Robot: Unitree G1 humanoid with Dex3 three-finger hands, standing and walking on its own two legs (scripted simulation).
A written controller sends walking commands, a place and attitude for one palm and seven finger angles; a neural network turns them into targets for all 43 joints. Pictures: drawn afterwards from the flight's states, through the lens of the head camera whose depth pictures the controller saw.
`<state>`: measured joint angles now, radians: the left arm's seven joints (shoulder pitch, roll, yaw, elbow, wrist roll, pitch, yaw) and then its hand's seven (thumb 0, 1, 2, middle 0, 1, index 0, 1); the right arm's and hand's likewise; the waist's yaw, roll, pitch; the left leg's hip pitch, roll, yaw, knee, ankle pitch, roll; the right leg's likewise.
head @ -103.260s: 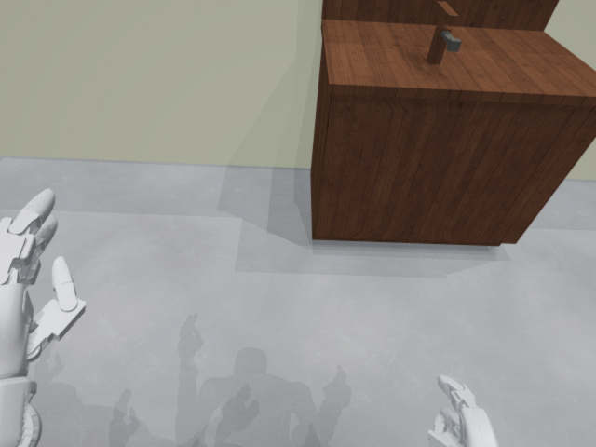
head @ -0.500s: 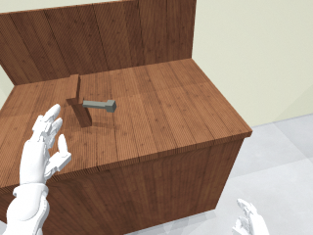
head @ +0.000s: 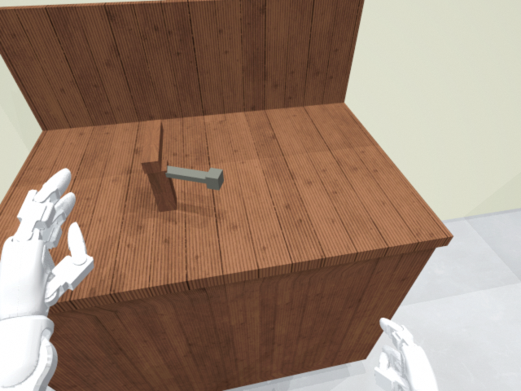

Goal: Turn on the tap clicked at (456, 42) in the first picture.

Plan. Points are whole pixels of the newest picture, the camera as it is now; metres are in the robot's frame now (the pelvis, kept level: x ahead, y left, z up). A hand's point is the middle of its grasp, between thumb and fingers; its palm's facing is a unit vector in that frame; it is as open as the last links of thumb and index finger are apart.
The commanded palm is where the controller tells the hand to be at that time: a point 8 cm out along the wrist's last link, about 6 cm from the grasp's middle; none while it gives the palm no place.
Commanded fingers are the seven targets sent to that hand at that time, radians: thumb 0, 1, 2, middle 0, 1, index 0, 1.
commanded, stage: draw the hand back beside the body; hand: left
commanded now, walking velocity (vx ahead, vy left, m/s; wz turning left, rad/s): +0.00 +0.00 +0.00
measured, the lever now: (214, 178) +0.44 +0.16 +0.10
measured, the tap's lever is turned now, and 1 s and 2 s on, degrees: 66 66 66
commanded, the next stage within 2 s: step back with the hand held close in 0.04 s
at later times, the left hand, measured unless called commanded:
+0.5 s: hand (106, 273) +0.20 +0.23 +0.14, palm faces +0.29 -0.85 -0.44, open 7.4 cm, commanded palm +0.15 +0.28 +0.17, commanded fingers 0.00 0.90 0.90 -0.20 -0.30 -0.20 -0.30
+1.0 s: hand (54, 313) +0.14 +0.25 +0.15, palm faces +0.37 -0.83 -0.42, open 7.4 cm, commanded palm +0.08 +0.29 +0.17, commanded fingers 0.00 0.90 0.90 -0.20 -0.30 -0.20 -0.30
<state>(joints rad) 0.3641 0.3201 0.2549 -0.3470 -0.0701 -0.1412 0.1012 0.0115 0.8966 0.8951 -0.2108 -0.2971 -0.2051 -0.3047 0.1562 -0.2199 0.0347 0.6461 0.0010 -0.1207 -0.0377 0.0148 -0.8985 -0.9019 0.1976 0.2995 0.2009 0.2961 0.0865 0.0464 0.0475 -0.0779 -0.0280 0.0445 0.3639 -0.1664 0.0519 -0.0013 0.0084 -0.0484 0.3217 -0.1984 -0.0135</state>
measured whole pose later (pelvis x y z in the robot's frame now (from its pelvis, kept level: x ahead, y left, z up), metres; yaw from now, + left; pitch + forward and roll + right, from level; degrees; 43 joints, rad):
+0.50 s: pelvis -0.02 +0.00 -0.01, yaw -2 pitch +0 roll -1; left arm 0.50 0.36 0.29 -0.47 -0.05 -0.15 0.09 0.01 0.90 0.89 -0.21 -0.30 -0.21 -0.31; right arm 0.15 -0.23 0.01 0.56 0.01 -0.05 -0.07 0.01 -0.90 -0.90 0.20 0.30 0.20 0.30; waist 0.04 0.05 0.05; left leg -0.28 -0.02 0.08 0.45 -0.17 0.06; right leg -0.23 0.01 -0.02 0.44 -0.21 -0.01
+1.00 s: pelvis -0.08 +0.02 -0.02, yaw -1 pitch +0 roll -2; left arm 0.49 0.40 0.35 -0.57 -0.04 -0.15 0.16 0.01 0.89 0.89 -0.22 -0.30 -0.21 -0.31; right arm 0.20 -0.20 0.00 0.58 0.00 -0.08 -0.08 0.01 -0.90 -0.90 0.20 0.30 0.20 0.30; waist 0.00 0.01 0.06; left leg -0.42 -0.02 0.02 0.56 -0.15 0.07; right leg -0.42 0.03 0.01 0.81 -0.39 0.00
